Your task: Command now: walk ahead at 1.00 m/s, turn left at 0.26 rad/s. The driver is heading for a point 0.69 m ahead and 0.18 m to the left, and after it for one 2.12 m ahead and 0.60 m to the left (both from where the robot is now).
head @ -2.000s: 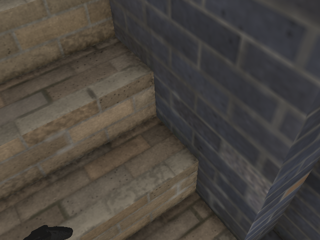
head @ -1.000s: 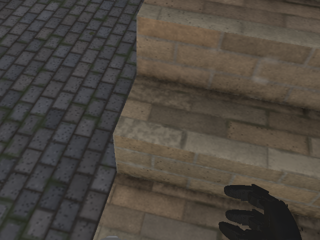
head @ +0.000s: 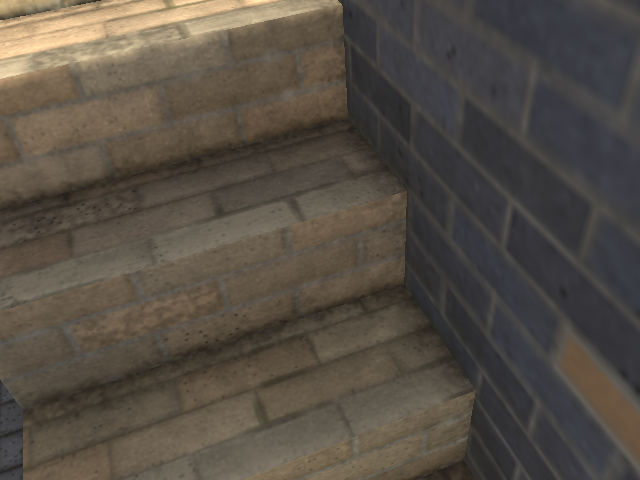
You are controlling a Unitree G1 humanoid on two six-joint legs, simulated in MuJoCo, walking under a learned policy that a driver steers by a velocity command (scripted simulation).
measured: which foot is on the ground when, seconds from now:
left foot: down 0.00-0.22, up 0.24-0.60, down 0.62-0.94, up 0.96-1.00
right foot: up 0.00-0.24, down 0.26-0.50, up 0.52-0.92, down 0.94-1.00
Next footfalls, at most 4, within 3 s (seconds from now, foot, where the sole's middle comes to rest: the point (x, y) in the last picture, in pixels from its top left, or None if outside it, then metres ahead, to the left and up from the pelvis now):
0.26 right None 0.11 -0.24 -0.71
0.62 left None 0.28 0.11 -0.50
0.94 right None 0.38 -0.15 -0.50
1.16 left None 0.21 0.20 -0.50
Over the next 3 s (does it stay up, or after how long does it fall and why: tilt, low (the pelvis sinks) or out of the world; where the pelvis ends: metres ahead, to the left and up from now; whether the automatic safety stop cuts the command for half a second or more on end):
stays up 0.26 0.06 0.28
